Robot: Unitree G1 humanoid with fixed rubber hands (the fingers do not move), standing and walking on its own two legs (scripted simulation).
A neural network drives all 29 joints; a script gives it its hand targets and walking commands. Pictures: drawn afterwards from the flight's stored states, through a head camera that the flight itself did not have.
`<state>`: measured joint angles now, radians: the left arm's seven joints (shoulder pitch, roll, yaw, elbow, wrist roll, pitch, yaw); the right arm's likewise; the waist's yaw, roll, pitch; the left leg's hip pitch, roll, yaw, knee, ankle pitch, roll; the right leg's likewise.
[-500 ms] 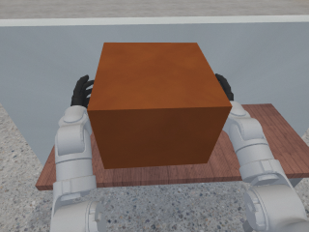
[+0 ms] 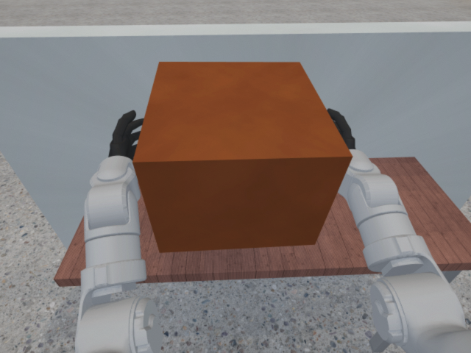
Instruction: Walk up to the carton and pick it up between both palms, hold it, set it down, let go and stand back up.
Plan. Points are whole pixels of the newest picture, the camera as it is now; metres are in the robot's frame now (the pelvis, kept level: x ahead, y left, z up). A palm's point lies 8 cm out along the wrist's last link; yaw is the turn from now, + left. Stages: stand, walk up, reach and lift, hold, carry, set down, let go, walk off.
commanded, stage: hold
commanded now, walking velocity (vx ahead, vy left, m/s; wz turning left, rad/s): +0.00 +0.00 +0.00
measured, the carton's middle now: (234, 150) +0.41 +0.00 +0.18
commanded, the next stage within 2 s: none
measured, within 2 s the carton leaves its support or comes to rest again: neither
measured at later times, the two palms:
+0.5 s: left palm (124, 163) +0.36 +0.18 +0.20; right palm (341, 158) +0.36 -0.18 +0.18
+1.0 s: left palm (125, 160) +0.36 +0.18 +0.20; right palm (343, 155) +0.36 -0.18 +0.19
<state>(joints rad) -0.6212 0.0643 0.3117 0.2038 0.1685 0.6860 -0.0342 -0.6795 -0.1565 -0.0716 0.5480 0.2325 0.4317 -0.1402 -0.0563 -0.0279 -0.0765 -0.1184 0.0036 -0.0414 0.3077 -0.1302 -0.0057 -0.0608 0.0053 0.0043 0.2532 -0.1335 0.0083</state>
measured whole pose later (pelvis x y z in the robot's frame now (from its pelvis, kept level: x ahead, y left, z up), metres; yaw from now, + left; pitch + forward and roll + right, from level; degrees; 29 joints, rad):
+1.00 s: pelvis +0.00 +0.00 +0.00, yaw +0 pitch -4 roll -1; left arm -0.61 0.06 0.31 0.18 0.18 0.70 -0.04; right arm -0.66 -0.16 -0.06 0.53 0.24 0.44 -0.14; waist -0.07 -0.03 -0.07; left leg -0.10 0.00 -0.04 0.31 -0.14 0.00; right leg -0.04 0.00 0.00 0.25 -0.14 0.01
